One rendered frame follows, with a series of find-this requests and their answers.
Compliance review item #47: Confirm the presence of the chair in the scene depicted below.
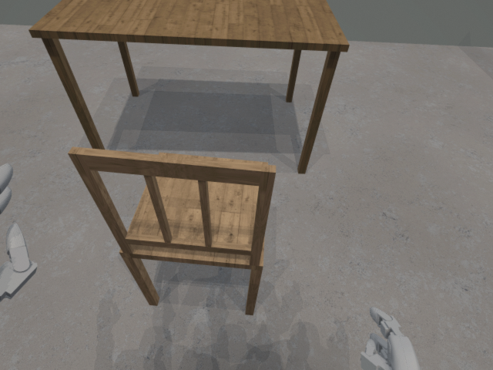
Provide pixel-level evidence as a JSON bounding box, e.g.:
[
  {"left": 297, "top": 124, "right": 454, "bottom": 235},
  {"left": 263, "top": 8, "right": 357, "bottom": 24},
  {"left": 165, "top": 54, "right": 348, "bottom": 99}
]
[{"left": 68, "top": 146, "right": 276, "bottom": 315}]

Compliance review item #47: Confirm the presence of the right robot hand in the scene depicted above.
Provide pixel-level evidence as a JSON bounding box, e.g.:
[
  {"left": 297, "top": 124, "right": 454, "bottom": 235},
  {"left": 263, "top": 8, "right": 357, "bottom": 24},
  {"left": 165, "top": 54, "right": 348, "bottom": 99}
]
[{"left": 361, "top": 307, "right": 421, "bottom": 370}]

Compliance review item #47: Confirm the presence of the left robot hand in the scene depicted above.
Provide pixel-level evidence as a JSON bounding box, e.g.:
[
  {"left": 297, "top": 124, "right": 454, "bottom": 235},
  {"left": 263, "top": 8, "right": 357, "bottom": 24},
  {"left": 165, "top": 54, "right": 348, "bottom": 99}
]
[{"left": 0, "top": 163, "right": 38, "bottom": 302}]

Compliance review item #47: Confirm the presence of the table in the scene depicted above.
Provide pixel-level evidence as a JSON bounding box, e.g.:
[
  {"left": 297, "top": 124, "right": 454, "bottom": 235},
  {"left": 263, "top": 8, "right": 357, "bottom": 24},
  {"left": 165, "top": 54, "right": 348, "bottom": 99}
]
[{"left": 29, "top": 0, "right": 349, "bottom": 174}]

